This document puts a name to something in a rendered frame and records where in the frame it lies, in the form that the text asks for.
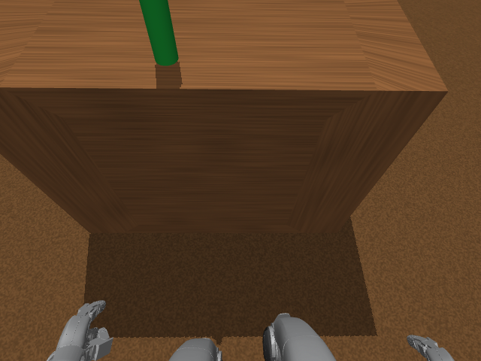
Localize left robot hand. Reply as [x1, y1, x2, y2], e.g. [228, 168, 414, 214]
[56, 300, 113, 361]

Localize left robot arm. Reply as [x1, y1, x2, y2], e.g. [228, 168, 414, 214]
[47, 345, 86, 361]

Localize right robot hand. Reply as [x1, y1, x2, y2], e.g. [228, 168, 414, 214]
[407, 335, 455, 361]

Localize bottle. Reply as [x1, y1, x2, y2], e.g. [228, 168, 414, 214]
[139, 0, 178, 66]

